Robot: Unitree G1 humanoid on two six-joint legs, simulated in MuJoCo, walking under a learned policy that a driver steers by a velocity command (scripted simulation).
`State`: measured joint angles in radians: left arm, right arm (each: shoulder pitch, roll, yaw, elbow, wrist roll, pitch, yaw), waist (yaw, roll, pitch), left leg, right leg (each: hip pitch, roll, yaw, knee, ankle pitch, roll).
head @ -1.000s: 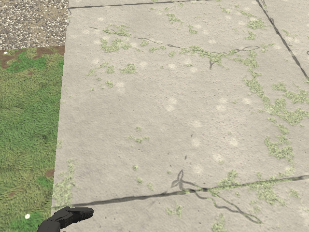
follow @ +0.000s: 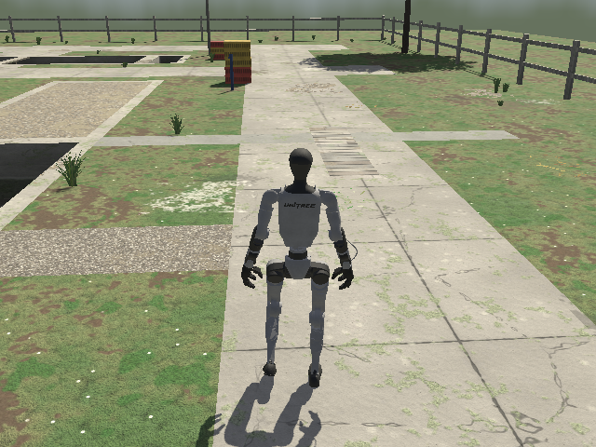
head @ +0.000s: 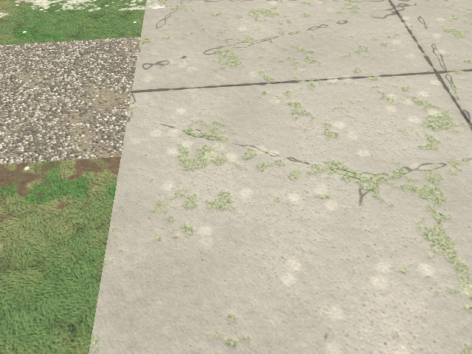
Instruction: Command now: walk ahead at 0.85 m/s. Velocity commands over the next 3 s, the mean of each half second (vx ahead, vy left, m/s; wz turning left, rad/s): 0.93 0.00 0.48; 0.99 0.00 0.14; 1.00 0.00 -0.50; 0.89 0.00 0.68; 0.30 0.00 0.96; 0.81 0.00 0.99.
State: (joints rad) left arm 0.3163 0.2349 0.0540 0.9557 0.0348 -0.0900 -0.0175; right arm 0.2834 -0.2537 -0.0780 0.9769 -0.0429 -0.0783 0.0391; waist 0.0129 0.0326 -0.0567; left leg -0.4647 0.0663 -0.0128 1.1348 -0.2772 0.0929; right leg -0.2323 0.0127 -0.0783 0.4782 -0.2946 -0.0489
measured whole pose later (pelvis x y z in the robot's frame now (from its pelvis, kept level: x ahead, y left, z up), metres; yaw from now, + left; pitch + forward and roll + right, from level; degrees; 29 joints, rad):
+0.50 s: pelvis +0.40 +0.06 -0.01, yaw +17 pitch +0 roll +1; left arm 0.19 0.21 0.02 0.81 0.05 -0.11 0.00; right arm 0.34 -0.30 -0.09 0.94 -0.02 -0.04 0.02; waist -0.02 0.00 0.05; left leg -0.26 -0.22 0.02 0.49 -0.23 0.19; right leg -0.46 -0.09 0.07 1.32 -0.31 -0.01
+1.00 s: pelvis +0.88 +0.16 +0.00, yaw +18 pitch +1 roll -2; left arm 0.48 0.29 0.07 0.93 0.01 -0.07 -0.01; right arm 0.10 -0.27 -0.01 0.72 -0.07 -0.09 0.03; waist 0.05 0.02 0.01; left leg -0.57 0.04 -0.07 1.14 -0.31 0.02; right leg -0.19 0.14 0.04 0.41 -0.23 -0.10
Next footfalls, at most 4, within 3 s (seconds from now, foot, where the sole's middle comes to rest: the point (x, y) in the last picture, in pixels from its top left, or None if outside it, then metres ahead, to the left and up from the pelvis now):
0.34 left None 0.45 0.09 -0.77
0.80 right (226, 240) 0.93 0.10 -0.77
1.20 left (142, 180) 1.21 0.43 -0.77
1.60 right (207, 115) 1.60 0.21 -0.77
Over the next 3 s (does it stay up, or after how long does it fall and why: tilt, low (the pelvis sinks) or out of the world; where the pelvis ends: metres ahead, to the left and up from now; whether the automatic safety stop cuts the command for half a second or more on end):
stays up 2.13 0.71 -0.03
